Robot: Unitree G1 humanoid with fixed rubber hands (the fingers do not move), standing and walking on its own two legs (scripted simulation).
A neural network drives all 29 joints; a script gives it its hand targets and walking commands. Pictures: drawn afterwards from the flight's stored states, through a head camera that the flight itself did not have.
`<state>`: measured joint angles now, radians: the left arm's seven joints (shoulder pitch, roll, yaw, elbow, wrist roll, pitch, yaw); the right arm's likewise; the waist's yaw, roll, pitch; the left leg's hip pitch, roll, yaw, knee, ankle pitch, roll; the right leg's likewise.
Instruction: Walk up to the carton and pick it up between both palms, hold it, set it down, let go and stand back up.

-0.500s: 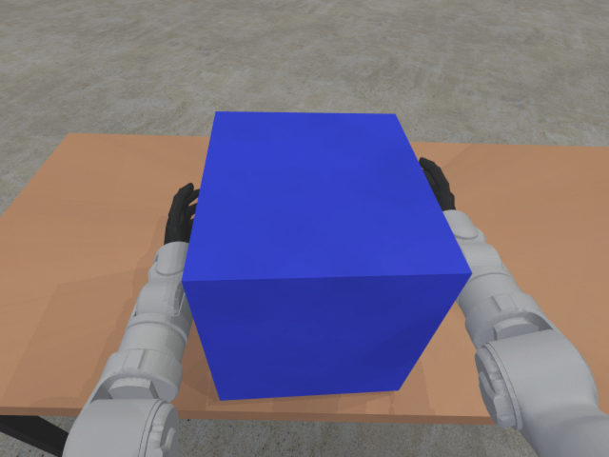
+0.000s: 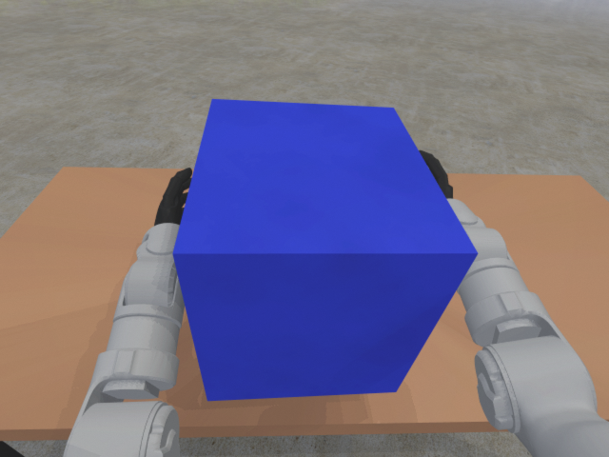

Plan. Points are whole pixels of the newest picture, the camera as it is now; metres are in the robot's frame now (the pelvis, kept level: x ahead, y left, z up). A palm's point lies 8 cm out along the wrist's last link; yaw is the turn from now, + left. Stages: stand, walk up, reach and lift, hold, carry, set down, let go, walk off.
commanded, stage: reach and lift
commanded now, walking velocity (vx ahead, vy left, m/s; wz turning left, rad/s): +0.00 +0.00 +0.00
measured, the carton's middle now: (305, 247) +0.38 +0.01 +0.12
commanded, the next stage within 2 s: hold in 1.96 s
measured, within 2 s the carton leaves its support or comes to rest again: neither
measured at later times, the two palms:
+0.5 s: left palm (161, 210) +0.36 +0.18 +0.19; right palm (443, 197) +0.38 -0.17 +0.21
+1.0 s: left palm (152, 189) +0.35 +0.18 +0.23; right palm (458, 185) +0.36 -0.17 +0.24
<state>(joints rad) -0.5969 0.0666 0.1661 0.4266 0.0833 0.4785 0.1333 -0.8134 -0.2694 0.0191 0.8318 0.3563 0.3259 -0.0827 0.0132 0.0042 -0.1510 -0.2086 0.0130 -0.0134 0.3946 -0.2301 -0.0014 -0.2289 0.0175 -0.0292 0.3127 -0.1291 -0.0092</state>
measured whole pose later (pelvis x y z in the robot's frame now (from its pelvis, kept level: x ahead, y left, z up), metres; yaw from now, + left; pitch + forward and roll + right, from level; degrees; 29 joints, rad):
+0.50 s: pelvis -0.01 +0.00 +0.00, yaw +0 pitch +1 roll -1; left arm -0.69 0.09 0.22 0.42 0.09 0.60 0.06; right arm -0.82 -0.22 -0.08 0.74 0.34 0.45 -0.14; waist 0.00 -0.02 -0.17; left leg -0.20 0.01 -0.01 0.39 -0.22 0.00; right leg -0.22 0.02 -0.03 0.31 -0.11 -0.01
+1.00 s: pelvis -0.02 +0.00 +0.00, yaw +0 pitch +0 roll -1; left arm -0.74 0.12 0.24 0.34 0.11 0.72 0.02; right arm -0.83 -0.22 -0.10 0.65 0.34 0.54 -0.17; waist -0.03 -0.03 -0.17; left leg -0.18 0.01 -0.01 0.39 -0.21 0.00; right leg -0.19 0.02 -0.03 0.31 -0.11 -0.01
